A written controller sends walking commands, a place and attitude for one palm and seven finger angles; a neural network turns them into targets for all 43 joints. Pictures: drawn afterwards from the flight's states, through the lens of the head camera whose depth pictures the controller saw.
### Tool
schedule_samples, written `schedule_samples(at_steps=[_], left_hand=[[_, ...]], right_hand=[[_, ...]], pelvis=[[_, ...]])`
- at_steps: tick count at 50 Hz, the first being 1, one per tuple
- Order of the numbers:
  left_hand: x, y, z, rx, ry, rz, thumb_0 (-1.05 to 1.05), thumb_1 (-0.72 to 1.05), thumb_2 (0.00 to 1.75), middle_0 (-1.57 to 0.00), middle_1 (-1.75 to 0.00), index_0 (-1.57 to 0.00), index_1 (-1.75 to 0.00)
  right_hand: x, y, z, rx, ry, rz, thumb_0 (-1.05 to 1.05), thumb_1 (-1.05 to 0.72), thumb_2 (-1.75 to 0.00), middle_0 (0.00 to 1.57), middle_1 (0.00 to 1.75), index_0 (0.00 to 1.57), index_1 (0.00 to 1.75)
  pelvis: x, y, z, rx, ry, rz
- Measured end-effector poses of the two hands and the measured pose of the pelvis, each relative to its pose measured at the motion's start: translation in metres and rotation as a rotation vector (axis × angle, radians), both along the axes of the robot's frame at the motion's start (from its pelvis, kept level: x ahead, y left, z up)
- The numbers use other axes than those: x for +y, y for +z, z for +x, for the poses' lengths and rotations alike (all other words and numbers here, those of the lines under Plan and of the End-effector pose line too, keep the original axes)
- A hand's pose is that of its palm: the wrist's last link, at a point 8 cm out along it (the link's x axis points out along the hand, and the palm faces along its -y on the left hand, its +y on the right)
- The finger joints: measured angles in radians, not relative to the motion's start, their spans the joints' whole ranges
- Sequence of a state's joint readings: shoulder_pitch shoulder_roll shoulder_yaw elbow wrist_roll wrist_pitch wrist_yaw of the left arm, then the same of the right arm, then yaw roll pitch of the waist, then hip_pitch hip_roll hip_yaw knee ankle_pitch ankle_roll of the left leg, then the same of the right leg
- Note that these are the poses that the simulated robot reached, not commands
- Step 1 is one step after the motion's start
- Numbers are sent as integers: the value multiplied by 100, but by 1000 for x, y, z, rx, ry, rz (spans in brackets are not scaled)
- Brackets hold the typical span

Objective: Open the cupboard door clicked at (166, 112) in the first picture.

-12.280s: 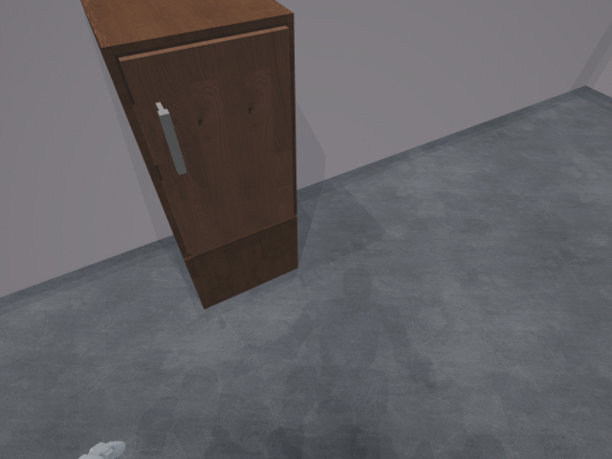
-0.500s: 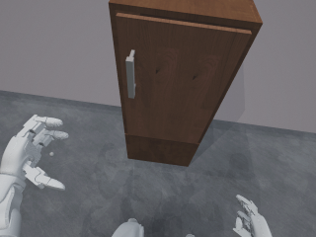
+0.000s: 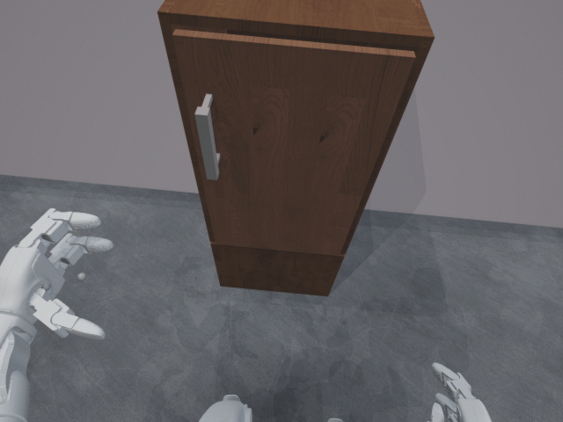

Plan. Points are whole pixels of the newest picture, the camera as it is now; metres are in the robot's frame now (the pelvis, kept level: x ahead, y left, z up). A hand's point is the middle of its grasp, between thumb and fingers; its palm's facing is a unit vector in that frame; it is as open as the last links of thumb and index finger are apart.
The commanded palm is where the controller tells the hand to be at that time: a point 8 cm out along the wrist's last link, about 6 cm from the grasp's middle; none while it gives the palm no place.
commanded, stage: raise the hand with hooked fingers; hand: left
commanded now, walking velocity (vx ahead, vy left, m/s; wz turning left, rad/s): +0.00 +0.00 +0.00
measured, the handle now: (210, 139) +0.57 +0.16 +0.05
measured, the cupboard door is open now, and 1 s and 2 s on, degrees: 0 0 0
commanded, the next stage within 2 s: move the hooked fingers beside the handle in 0.06 s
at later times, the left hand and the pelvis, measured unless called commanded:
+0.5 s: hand (111, 247) +0.33 +0.25 +0.06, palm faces -0.04 -1.00 -0.02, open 14.0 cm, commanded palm +0.31 +0.30 +0.06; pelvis -0.01 -0.02 -0.01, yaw +0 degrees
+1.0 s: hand (134, 208) +0.40 +0.24 +0.05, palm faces -0.06 -1.00 +0.00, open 14.0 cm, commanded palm +0.38 +0.29 +0.05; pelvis +0.00 +0.01 -0.01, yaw -1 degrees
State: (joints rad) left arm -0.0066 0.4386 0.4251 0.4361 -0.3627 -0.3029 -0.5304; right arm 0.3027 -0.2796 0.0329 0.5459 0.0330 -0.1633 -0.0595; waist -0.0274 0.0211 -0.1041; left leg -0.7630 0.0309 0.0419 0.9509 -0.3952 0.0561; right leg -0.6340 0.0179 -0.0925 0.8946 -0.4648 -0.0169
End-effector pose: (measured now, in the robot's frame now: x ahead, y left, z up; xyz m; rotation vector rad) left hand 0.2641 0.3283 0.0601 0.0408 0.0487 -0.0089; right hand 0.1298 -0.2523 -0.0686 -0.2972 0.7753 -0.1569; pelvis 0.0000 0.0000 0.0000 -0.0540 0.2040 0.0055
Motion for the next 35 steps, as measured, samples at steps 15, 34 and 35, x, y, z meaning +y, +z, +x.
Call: schedule_samples(at_steps=[15, 34, 35], left_hand=[[-15, -1, 3, -12, 11, -3, -2, -50, 30, -30, -120, -30, -120], [-20, -3, 72, -6, -22, -29, -1, -50, 30, -30, -120, -30, -120], [-19, -5, 74, -3, -19, -29, -1, -50, 30, -30, -120, -30, -120]], right_hand=[[-14, -7, 8, -20, 12, 6, 1, -90, -90, 20, 30, 21, 30], [-25, -21, -40, 135, -99, -9, 1, -90, -90, 20, 30, 21, 30], [-24, -22, -42, 144, -102, -10, 1, -90, -90, 20, 30, 21, 30]], pelvis=[[-17, -4, -4, -2, 7, 8], [-12, -8, 0, 42, -22, 11], [-11, -8, 0, 45, -22, 11]])
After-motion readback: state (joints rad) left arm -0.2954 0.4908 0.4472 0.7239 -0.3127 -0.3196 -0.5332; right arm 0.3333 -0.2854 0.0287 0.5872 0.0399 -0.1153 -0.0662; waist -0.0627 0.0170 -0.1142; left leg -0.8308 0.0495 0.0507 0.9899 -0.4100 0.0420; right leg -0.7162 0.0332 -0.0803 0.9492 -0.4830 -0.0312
